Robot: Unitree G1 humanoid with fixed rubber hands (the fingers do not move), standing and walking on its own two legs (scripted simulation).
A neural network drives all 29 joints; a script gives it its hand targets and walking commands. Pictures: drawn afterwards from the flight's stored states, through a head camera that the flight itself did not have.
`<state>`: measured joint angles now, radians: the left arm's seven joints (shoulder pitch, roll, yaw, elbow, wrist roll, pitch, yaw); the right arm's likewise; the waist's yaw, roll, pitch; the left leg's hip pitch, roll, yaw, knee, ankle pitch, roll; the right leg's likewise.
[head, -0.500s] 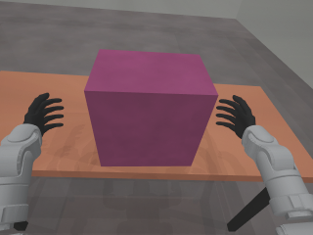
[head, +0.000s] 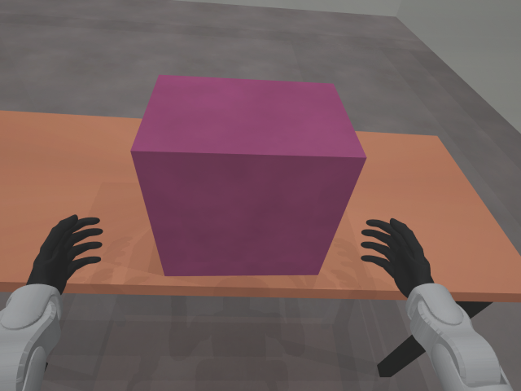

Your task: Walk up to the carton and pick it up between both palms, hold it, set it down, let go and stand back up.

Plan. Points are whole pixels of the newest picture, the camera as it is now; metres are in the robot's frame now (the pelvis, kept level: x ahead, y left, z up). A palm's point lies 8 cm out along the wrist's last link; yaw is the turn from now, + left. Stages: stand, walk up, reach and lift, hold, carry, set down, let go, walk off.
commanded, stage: set down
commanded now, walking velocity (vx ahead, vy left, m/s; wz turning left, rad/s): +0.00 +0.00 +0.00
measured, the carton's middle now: (245, 183) +0.45 +0.02 +0.08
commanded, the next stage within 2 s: let go in 1.36 s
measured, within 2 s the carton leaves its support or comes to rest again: neither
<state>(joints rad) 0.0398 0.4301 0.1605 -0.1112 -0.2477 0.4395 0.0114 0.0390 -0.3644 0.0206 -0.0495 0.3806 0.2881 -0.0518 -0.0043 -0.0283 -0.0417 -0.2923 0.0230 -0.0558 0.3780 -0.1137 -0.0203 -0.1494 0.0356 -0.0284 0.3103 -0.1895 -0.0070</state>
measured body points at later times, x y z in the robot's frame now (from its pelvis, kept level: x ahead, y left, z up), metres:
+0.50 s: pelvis +0.02 -0.01 +0.00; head +0.02 +0.01 +0.45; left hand +0.23 +0.27 +0.05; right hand +0.22 -0.22 +0.04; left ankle +0.05 +0.13 -0.75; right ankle -0.02 -0.11 -0.75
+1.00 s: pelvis +0.03 -0.01 +0.00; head +0.06 +0.00 +0.45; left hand +0.22 +0.25 -0.03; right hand +0.20 -0.23 -0.03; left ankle +0.05 +0.13 -0.75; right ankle -0.02 -0.11 -0.75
